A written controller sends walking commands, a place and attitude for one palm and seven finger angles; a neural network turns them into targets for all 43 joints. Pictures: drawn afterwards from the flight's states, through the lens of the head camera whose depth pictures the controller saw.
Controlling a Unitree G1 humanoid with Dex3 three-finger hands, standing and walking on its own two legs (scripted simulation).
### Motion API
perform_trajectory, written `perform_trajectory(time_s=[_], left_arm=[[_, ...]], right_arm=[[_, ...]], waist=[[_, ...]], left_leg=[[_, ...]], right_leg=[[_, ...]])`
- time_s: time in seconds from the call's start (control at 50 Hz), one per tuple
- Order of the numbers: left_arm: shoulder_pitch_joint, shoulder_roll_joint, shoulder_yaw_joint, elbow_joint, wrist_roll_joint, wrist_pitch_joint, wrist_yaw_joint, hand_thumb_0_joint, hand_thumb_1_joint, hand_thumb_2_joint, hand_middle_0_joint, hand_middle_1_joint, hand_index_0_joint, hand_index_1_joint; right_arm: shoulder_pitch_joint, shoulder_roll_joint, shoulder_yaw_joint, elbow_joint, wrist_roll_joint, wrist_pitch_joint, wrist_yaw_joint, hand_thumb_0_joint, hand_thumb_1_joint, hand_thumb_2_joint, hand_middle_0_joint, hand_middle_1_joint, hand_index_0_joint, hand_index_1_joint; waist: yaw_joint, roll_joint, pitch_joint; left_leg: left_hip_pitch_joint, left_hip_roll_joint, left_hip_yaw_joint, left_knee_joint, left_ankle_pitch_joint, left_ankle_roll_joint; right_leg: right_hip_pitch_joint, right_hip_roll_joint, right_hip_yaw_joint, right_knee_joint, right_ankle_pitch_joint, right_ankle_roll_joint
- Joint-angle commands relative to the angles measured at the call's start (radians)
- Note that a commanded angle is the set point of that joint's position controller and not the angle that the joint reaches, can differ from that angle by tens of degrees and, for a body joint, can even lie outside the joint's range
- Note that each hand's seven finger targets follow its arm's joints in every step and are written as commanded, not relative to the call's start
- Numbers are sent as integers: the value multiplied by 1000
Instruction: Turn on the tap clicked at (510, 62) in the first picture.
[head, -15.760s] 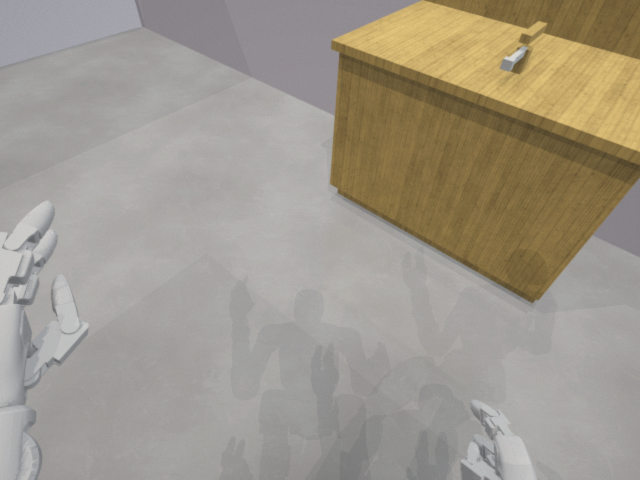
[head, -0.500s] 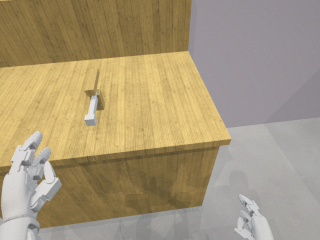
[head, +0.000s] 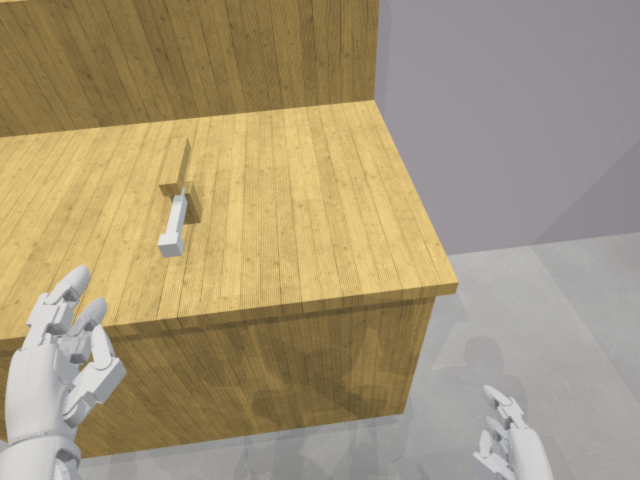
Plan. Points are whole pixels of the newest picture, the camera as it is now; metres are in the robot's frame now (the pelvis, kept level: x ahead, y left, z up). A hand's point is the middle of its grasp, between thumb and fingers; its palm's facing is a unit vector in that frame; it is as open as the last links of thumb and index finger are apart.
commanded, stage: reach beside the lever's end, fingers flat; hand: left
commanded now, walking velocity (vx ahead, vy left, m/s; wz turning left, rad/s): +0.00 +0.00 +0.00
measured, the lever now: (171, 245) +0.41 +0.30 +0.05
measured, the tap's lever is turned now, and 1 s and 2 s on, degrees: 0 0 0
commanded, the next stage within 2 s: none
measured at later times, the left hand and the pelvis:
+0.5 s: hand (137, 333) +0.23 +0.23 +0.12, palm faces +0.43 -0.89 -0.11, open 7.4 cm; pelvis +0.00 +0.01 +0.00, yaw -1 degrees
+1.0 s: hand (147, 298) +0.29 +0.26 +0.10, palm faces +0.47 -0.88 -0.11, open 7.5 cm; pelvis -0.01 +0.01 +0.00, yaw -2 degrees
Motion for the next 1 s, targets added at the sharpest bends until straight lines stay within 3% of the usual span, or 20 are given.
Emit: perform_trajectory(time_s=[0.0, 0.08, 0.12, 0.18, 0.26, 0.28, 0.34, 0.42, 0.44, 0.48, 0.5, 0.52, 0.54, 0.62, 0.64, 0.74, 0.76, 0.82, 0.92, 0.98], left_arm=[[-56, 133, 103, -222, 1, -79, -4, 0, 900, 900, -200, -300, -200, -300], [-63, 110, 83, -204, 4, -88, -4, 0, 900, 900, -200, -300, -200, -300], [-92, 118, 85, -186, 8, -85, -3, 0, 900, 900, -200, -300, -200, -300], [-141, 101, 58, -163, 19, -93, 3, 0, 900, 900, -200, -300, -200, -300], [-214, 101, 40, -154, 44, -100, 21, 0, 900, 900, -200, -300, -200, -300], [-236, 96, 32, -140, 48, -102, 28, 0, 900, 900, -200, -300, -200, -300], [-291, 110, 46, -104, 58, -103, 49, 0, 900, 900, -200, -300, -200, -300], [-245, 152, 113, -49, 58, -97, 59, 0, 900, 900, -200, -300, -200, -300], [-264, 110, 71, -45, 55, -93, 53, 0, 900, 900, -199, -298, -199, -298], [-296, 115, 81, -7, 49, -85, 52, 0, 900, 900, -198, -293, -198, -293], [-327, 127, 89, 15, 49, -84, 53, 0, 900, 900, -197, -290, -197, -290], [-351, 133, 95, 17, 50, -83, 54, 0, 900, 900, -196, -288, -196, -288], [-393, 123, 78, 18, 54, -88, 57, 0, 900, 900, -195, -285, -195, -285], [-459, 152, 97, 45, 64, -118, 63, 0, 900, 900, -192, -275, -192, -275], [-491, 132, 69, 61, 67, -127, 60, 0, 900, 900, -191, -272, -191, -272], [-539, 151, 92, 162, 69, -151, 56, 0, 900, 900, -187, -260, -187, -260], [-550, 184, 127, 198, 68, -152, 56, 0, 900, 900, -186, -258, -186, -258], [-588, 199, 148, 246, 67, -149, 49, 0, 900, 900, -183, -250, -183, -250], [-639, 221, 178, 305, 67, -173, 44, 0, 900, 900, -179, -238, -179, -238], [-668, 214, 175, 351, 65, -200, 33, 0, 900, 900, -177, -230, -177, -230]], right_arm=[[-106, -88, -36, -162, -1, -56, -7, 0, -900, -900, 200, 300, 200, 300], [-99, -91, -37, -166, -3, -59, -9, 0, -900, -900, 200, 300, 200, 300], [-108, -94, -34, -164, 4, -57, -10, 0, -900, -900, 200, 300, 200, 300], [-100, -95, -35, -163, -4, -55, -15, 0, -900, -900, 200, 300, 200, 300], [-107, -89, -32, -163, -6, -49, -17, 0, -900, -900, 200, 300, 200, 300], [-106, -92, -29, -161, -9, -46, -18, 0, -900, -900, 200, 300, 200, 300], [-113, -90, -26, -154, -11, -39, -18, 0, -900, -900, 200, 300, 200, 300], [-115, -88, -34, -154, -13, -16, -14, 0, -900, -900, 200, 300, 200, 300], [-116, -83, -29, -155, -13, -10, -12, 0, -900, -900, 200, 300, 200, 300], [-121, -85, -29, -147, -11, 2, -14, 0, -900, -900, 200, 300, 200, 300], [-118, -89, -29, -143, -9, 7, -16, 0, -900, -900, 200, 300, 200, 300], [-132, -88, -29, -145, -5, 8, -18, 0, -900, -900, 200, 300, 200, 300], [-129, -88, -28, -143, -7, 9, -19, 0, -900, -900, 200, 300, 200, 300], [-127, -91, -34, -134, -10, 10, -21, 0, -900, -900, 200, 300, 200, 300], [-126, -91, -33, -129, -11, 11, -22, 0, -900, -900, 200, 300, 200, 300], [-123, -94, -38, -117, -13, 16, -24, 0, -900, -900, 200, 300, 200, 300], [-118, -97, -40, -110, -12, 21, -25, 0, -900, -900, 200, 300, 200, 300], [-120, -97, -42, -113, -9, 33, -26, 0, -900, -900, 200, 300, 200, 300], [-100, -98, -48, -108, -10, 45, -23, 0, -900, -900, 200, 300, 200, 300], [-85, -101, -53, -101, -11, 49, -20, 0, -900, -900, 200, 300, 200, 300]], waist=[[-1, -59, -88], [-9, -81, -85], [-10, -43, -66], [-21, -84, -64], [-23, -28, -84], [-29, -44, -75], [-30, -55, -92], [-6, -60, -163], [-16, -46, -149], [-23, -41, -108], [-31, -71, -88], [-29, -35, -85], [-38, -57, -89], [-41, -24, -122], [-54, -41, -121], [-46, -49, -154], [-46, -69, -154], [-37, -43, -169], [-42, -30, -206], [-52, -67, -213]], left_leg=[[-76, -20, 41, -91, 213, 47], [-66, -19, 35, -97, 224, 45], [-62, -19, 33, -105, 205, 43], [-71, -20, 29, -103, 194, 45], [-63, -19, 27, -115, 169, 37], [-67, -20, 24, -115, 167, 38], [-73, -19, 20, -124, 154, 33], [-76, -19, 39, -116, 215, 31], [-75, -20, 42, -117, 227, 30], [-86, -17, 42, -122, 207, 28], [-97, -14, 38, -126, 186, 30], [-91, -16, 41, -127, 169, 32], [-88, -15, 35, -132, 166, 32], [-77, -16, 36, -129, 161, 31], [-78, -15, 34, -127, 152, 32], [-102, -18, 40, -122, 147, 34], [-110, -16, 40, -123, 151, 33], [-119, -19, 48, -121, 167, 34], [-116, -16, 55, -111, 217, 31], [-130, -13, 57, -98, 226, 33]], right_leg=[[160, -61, 106, -136, 200, 73], [143, -50, 80, -120, 208, 69], [123, -45, 76, -123, 172, 63], [111, -46, 74, -120, 158, 65], [100, -44, 69, -114, 109, 58], [93, -43, 67, -113, 108, 58], [102, -42, 69, -114, 92, 57], [163, -41, 81, -106, 170, 56], [153, -44, 76, -102, 187, 57], [135, -42, 78, -112, 168, 57], [127, -41, 78, -119, 144, 58], [118, -41, 83, -128, 118, 57], [116, -42, 79, -125, 111, 57], [108, -40, 84, -122, 97, 54], [101, -41, 84, -120, 88, 55], [121, -46, 95, -116, 97, 56], [126, -43, 95, -115, 104, 55], [141, -46, 103, -115, 128, 55], [153, -43, 102, -98, 197, 55], [147, -42, 105, -86, 222, 59]])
